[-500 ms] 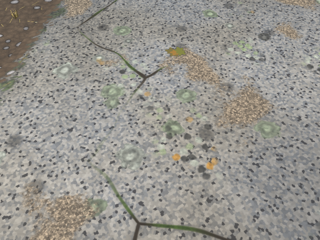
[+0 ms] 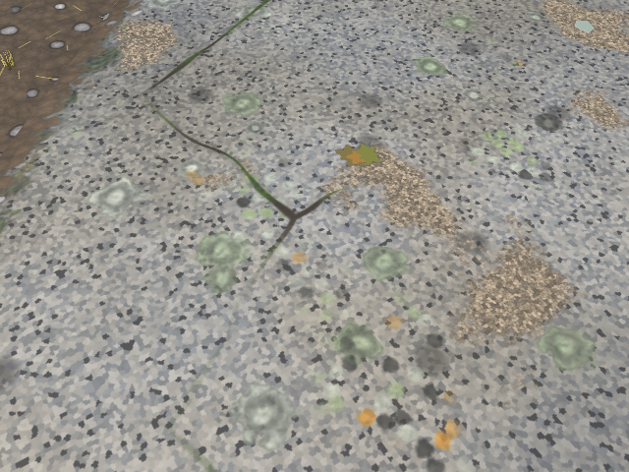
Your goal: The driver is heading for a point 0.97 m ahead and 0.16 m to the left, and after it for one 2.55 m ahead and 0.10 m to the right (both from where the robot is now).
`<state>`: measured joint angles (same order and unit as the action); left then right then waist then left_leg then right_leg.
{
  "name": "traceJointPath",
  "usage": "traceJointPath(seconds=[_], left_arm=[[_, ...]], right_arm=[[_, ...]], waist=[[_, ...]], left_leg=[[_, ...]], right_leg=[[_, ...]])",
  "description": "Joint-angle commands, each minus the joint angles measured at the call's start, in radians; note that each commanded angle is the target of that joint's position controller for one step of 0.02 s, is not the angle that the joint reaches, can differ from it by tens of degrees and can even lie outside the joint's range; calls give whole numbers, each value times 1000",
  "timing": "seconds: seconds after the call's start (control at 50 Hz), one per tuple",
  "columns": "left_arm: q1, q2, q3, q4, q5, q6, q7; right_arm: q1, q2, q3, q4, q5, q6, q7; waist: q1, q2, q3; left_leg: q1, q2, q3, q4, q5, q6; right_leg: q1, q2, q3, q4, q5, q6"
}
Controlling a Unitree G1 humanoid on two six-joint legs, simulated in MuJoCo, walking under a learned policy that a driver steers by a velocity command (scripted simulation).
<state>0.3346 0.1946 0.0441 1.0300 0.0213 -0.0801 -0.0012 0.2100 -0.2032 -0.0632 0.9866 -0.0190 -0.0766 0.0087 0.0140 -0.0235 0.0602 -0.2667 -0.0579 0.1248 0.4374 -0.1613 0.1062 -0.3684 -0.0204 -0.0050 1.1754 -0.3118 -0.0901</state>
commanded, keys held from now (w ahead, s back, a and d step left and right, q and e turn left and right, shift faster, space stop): w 0.08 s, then no key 0.92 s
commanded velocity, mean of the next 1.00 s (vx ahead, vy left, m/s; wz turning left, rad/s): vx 0.16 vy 0.00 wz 0.00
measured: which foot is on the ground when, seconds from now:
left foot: down 0.00-0.36, up 0.38-0.66, down 0.68-1.00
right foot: up 0.00-0.32, down 0.34-1.00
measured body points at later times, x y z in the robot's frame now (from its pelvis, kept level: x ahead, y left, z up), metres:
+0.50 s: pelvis +0.20 -0.03 +0.00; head +0.23 -0.04 +0.45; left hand +0.27 +0.20 -0.15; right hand +0.20 -0.25 -0.17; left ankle +0.12 +0.08 -0.68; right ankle +0.29 -0.09 -0.74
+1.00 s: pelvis +0.23 -0.01 +0.01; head +0.23 -0.01 +0.46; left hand +0.22 +0.21 -0.15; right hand +0.20 -0.21 -0.16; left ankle +0.21 +0.10 -0.74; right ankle +0.29 -0.09 -0.74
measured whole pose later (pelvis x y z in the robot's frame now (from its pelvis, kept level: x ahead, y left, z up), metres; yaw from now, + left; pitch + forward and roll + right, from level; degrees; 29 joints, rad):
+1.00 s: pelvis +0.23 -0.01 +0.01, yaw +0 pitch -1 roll +0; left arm 0.31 0.14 0.01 1.11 0.01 -0.01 0.03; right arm 0.36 -0.12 0.01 1.13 -0.01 -0.02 -0.04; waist 0.01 0.00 0.01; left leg -0.13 -0.01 0.02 0.40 -0.25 0.01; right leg -0.25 0.02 -0.07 0.38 -0.11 -0.05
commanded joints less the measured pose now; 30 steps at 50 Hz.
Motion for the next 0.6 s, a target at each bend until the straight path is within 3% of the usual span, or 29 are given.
traceJointPath(seconds=[0.02,0.08,0.14,0.2,0.26,0.3,0.32,0.34,0.36,0.38,0.4,0.42,0.44,0.46,0.5,0.54,0.6], left_arm=[[88,19,9,-28,20,20,-14],[-23,33,13,-72,19,36,-23],[-131,26,6,-107,9,35,-19],[-202,2,-10,-119,-5,30,-10],[-207,20,-12,-112,-4,24,3],[-146,45,-4,-88,1,13,13],[-71,57,3,-58,4,3,19],[10,70,9,-29,12,-14,23],[116,137,22,-6,28,-29,26],[123,154,23,-4,16,-20,24],[81,114,13,-24,-21,-5,15],[-2,84,3,-36,-25,3,17],[-66,46,-12,-44,-17,10,23],[-92,28,-20,-44,-12,13,33],[-102,27,-26,-32,-4,17,40],[-76,50,-23,-22,0,16,38],[-72,75,-17,-15,-4,31,34]], right_arm=[[109,-39,2,11,5,-28,-6],[167,-80,-2,29,5,-37,-9],[206,-67,12,39,5,-35,-8],[255,-67,21,58,5,-31,-14],[277,-65,26,76,-1,-21,-24],[254,-70,25,77,-4,-16,-33],[237,-75,23,77,-1,-13,-37],[233,-81,21,80,9,-11,-38],[263,-62,27,61,20,-13,-41],[443,47,47,92,68,6,-40],[409,-24,28,116,42,31,-46],[315,-29,22,94,10,41,-42],[255,-12,23,86,-9,47,-38],[223,-5,22,84,-15,56,-34],[263,29,32,109,-12,78,-33],[263,33,36,123,-4,96,-43],[215,21,39,124,1,112,-51]], waist=[[23,68,-12],[20,70,17],[7,72,38],[-26,108,7],[-35,135,-13],[-6,138,-27],[28,119,-46],[68,70,-78],[75,-11,-188],[12,-198,-351],[18,-78,-357],[5,-57,-224],[-16,-25,-138],[-35,-34,-86],[-67,-58,-90],[-62,-56,-112],[-46,-76,-99]], left_leg=[[81,276,-294,-285,133,106],[97,253,-229,-314,194,105],[113,217,-133,-265,577,78],[148,190,-76,-210,743,38],[235,214,-87,-144,770,41],[267,237,-112,-58,802,43],[280,231,-118,27,791,31],[255,197,-102,153,680,4],[125,151,-78,340,342,-27],[-37,6,-59,614,-429,-57],[-54,16,-152,668,-501,-62],[-90,32,-166,680,-469,-69],[-87,56,-174,630,-412,-76],[-56,76,-178,564,-365,-86],[42,72,-148,441,-322,-102],[65,63,-128,340,-321,-108],[93,68,-115,222,-240,-103]], right_leg=[[-128,-67,28,-18,50,17],[-225,-88,-1,-106,134,43],[-224,-70,-47,-284,215,66],[-128,-15,-96,-465,295,59],[-86,11,-89,-544,290,37],[-15,29,-73,-602,233,10],[57,43,-70,-680,255,-4],[174,19,-50,-798,444,-14],[393,-157,92,-720,929,-44],[590,-408,338,-677,1321,-254],[500,-389,353,-723,1161,-279],[368,-344,298,-789,961,-256],[256,-298,253,-846,789,-213],[171,-258,200,-886,718,-177],[96,-195,124,-908,616,-126],[108,-186,123,-918,497,-115],[69,-177,149,-968,133,-93]])
Velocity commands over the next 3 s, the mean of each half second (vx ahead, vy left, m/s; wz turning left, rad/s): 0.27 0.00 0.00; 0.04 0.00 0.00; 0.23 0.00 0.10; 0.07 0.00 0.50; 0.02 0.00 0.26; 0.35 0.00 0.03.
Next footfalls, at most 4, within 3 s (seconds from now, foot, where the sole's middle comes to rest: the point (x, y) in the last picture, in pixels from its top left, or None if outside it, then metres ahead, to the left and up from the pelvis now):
0.34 right None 0.33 -0.09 -0.77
0.68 left None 0.25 0.11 -0.77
1.74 left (299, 451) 0.52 0.06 -0.77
2.26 right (389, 453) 0.52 -0.13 -0.77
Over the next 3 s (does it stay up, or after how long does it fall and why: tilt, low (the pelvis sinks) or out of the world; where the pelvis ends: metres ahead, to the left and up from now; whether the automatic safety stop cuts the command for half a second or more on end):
stays up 0.59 0.02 -0.01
